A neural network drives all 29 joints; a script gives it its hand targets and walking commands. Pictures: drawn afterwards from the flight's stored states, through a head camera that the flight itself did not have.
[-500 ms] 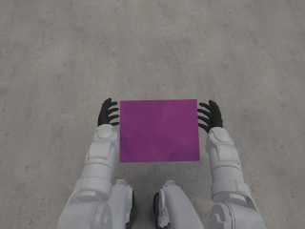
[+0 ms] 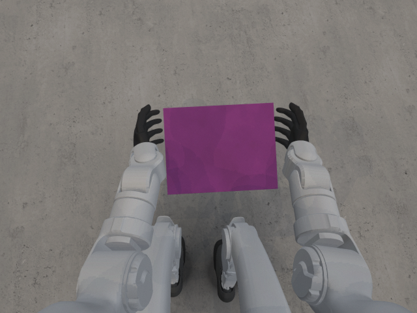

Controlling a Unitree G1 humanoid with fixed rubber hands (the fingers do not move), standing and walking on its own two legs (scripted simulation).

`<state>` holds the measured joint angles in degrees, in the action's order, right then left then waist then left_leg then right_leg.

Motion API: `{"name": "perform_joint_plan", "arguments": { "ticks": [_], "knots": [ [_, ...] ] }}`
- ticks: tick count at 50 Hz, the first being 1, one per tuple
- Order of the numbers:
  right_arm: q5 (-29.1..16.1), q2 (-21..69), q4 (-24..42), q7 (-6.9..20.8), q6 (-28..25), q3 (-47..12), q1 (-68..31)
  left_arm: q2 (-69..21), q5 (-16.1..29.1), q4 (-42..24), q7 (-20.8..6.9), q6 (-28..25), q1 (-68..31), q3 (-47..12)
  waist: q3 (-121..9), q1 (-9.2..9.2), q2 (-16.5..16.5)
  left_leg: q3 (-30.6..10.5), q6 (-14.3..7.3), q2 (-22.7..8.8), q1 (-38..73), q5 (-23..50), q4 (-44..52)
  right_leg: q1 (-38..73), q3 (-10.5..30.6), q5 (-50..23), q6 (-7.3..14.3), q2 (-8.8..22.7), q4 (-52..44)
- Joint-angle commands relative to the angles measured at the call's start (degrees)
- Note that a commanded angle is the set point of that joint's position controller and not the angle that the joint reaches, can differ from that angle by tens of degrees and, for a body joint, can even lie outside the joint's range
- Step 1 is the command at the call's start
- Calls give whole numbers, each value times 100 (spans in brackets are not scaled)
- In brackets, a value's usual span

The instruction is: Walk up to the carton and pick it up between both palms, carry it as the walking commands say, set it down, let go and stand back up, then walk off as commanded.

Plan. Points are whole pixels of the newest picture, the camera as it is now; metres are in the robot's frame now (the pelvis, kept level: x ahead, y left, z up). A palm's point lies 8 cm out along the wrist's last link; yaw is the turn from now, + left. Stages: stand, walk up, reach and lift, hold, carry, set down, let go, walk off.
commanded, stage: set down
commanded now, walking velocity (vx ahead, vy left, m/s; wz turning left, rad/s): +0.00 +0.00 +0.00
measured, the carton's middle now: (218, 149) +0.44 -0.04 -0.16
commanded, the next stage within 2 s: none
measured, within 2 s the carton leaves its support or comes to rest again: neither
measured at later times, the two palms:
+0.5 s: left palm (156, 148) +0.44 +0.11 -0.17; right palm (280, 146) +0.44 -0.19 -0.15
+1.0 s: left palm (162, 153) +0.46 +0.10 -0.26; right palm (269, 153) +0.46 -0.20 -0.25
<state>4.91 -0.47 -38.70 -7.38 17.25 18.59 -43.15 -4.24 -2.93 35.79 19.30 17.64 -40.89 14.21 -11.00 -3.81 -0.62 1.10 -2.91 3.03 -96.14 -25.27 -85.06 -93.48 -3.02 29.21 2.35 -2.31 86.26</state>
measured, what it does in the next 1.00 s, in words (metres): lowers itself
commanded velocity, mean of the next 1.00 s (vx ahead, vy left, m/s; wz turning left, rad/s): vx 0.00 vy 0.00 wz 0.00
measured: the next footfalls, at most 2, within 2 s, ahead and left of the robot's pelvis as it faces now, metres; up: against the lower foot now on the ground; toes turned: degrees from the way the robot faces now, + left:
none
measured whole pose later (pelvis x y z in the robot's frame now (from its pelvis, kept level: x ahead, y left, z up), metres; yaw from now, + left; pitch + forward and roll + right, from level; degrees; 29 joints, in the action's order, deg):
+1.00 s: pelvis -0.06 -0.01 -0.14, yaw -2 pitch +22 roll +1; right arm -0.1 -11.7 -38.4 -12.4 25.4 11.9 -74.9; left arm 6.1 3.8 33.4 22.0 24.0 -70.3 15.1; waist 30.0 -1.4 -1.1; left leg 1.7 -0.2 4.1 -107.7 -27.7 -113.1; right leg -107.2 -2.8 30.2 3.4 -4.6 115.4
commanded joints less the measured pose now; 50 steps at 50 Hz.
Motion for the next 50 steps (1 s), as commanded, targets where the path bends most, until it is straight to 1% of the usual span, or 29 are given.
{"name": "perform_joint_plan", "arguments": {
  "ticks": [1, 7, 12, 15, 18, 23, 26, 30, 32, 34, 35, 36, 37, 38, 39, 40, 42, 43, 44, 45, 47, 48, 50],
  "knots": [
    [-822, 5464, 457, 2048, -202, -2887, -4019, -5244, 688, -944, -2340, -364, -4821, -3046, -6067, -120, -302, -528, 309, 578, 4003, 1131, 663, 2188, 439, -1496, -215, -528, -835],
    [-830, 5366, 528, 1996, -236, -2822, -4298, -5290, 811, -1038, -2270, -359, -5153, -3124, -6492, -267, -338, -501, 345, 608, 3831, 1278, 273, 1964, 370, -1659, -200, -566, -452],
    [-955, 5284, 830, 1931, -207, -2964, -4527, -5283, 971, -1210, -2227, -307, -5293, -3289, -7047, -311, -320, -460, 361, 631, 3749, 1523, -48, 1993, 341, -1894, -215, -597, -159],
    [-1040, 5205, 988, 1898, -179, -3055, -4658, -5226, 1025, -1297, -2207, -266, -5354, -3346, -7297, -281, -310, -434, 363, 638, 3672, 1647, -213, 1986, 330, -1993, -217, -613, 0],
    [-1114, 5119, 1085, 1869, -156, -3144, -4823, -5115, 1026, -1303, -2192, -239, -5409, -3343, -7409, -211, -256, -404, 344, 633, 3489, 1621, -363, 1937, 334, -1975, -220, -616, 149],
    [-1222, 5022, 1151, 1791, -124, -3206, -5197, -4917, 1078, -1495, -2174, -227, -5888, -3399, -7751, -142, -224, -330, 306, 626, 3221, 1452, -674, 1913, 356, -1869, -197, -612, 409],
    [-1309, 4957, 1298, 1717, -108, -3281, -5544, -4793, 1138, -1697, -2160, -209, -6245, -3449, -8229, -124, -188, -290, 276, 625, 3208, 1410, -894, 2048, 378, -1857, -169, -616, 578],
    [-1489, 4823, 1736, 1555, -35, -3540, -6107, -4515, 1307, -2182, -2121, -124, -6792, -3639, -9508, -83, -144, -211, 250, 623, 3522, 1446, -1214, 2670, 447, -1939, -109, -624, 810],
    [-1596, 4643, 1991, 1444, 37, -3689, -6359, -4250, 1396, -2485, -2081, -48, -7010, -3727, -10403, -39, -119, -148, 253, 616, 3837, 1545, -1402, 3190, 490, -2044, -86, -608, 946],
    [-1701, 4425, 2259, 1319, 122, -3856, -6604, -3926, 1481, -2789, -2049, 49, -7183, -3796, -11440, 19, -46, -32, 266, 618, 4133, 1641, -1597, 3964, 576, -2175, -64, -582, 1020],
    [-1717, 4291, 2403, 1263, 163, -3904, -6643, -3797, 1531, -2958, -2029, 114, -7197, -3850, -12030, 44, -27, -1, 289, 612, 4395, 1789, -1673, 4375, 613, -2323, -47, -571, 1066],
    [-1772, 4200, 2682, 1231, 206, -3998, -6646, -3866, 1645, -3218, -2022, 181, -7154, -4035, -12548, -20, -64, 17, 356, 625, 4633, 2259, -1860, 4781, 595, -2907, -20, -580, 1211],
    [-1935, 4212, 3325, 1192, 288, -4284, -6555, -3870, 1815, -3810, -2003, 220, -7122, -4264, -13089, -17, 28, 25, 363, 706, 4804, 2687, -1949, 5369, 626, -3598, -56, -617, 1315],
    [-1984, 4194, 3540, 1145, 381, -4468, -6526, -3756, 1902, -4027, -2000, 281, -7224, -4360, -12936, -1, 146, 68, 354, 747, 4477, 2633, -1978, 5518, 667, -3752, -89, -618, 1365],
    [-2020, 4160, 3751, 1094, 456, -4570, -6732, -3654, 1977, -4130, -2000, 339, -7378, -4353, -12777, 27, 276, 123, 316, 766, 4144, 2472, -1985, 5642, 682, -3715, -137, -612, 1395],
    [-2006, 4122, 3491, 1036, 514, -4487, -6890, -3548, 1975, -3798, -2011, 398, -7487, -4260, -11998, 35, 376, 149, 279, 746, 3526, 2019, -1980, 5386, 712, -3332, -161, -579, 1383],
    [-1955, 4159, 2951, 982, 555, -4246, -7271, -3399, 1851, -3006, -2071, 429, -7663, -3803, -10531, 286, 449, 211, 225, 652, 2524, 1032, -1911, 4863, 836, -2321, -167, -499, 1260],
    [-1919, 4182, 2726, 975, 529, -4173, -7516, -3381, 1812, -2653, -2124, 414, -7810, -3621, -9957, 378, 520, 211, 185, 606, 2098, 657, -1876, 4652, 871, -1918, -182, -472, 1215],
    [-1845, 4191, 2373, 993, 486, -4043, -7607, -3446, 1784, -2314, -2163, 376, -7897, -3483, -9468, 406, 512, 167, 161, 560, 1864, 424, -1839, 4344, 854, -1610, -174, -457, 1228],
    [-1762, 4205, 2029, 1031, 428, -3892, -7713, -3560, 1751, -2060, -2192, 315, -8051, -3370, -9108, 391, 467, 113, 150, 520, 1836, 317, -1836, 3948, 810, -1337, -157, -461, 1249],
    [-1574, 4293, 1307, 1118, 298, -3543, -7799, -3744, 1662, -1689, -2231, 155, -8430, -3138, -8633, 300, 378, 24, 139, 468, 1799, 157, -1889, 3241, 725, -918, -110, -444, 1355],
    [-1483, 4349, 993, 1157, 230, -3347, -7844, -3766, 1577, -1515, -2244, 73, -8603, -2986, -8457, 284, 363, 15, 135, 448, 1743, 92, -1924, 2982, 690, -777, -97, -441, 1407],
    [-1353, 4428, 568, 1221, 95, -3029, -7997, -3725, 1390, -1151, -2267, -68, -8827, -2680, -8185, 303, 383, 29, 119, 424, 1584, 8, -2003, 2610, 616, -610, -101, -449, 1522]
  ]
}}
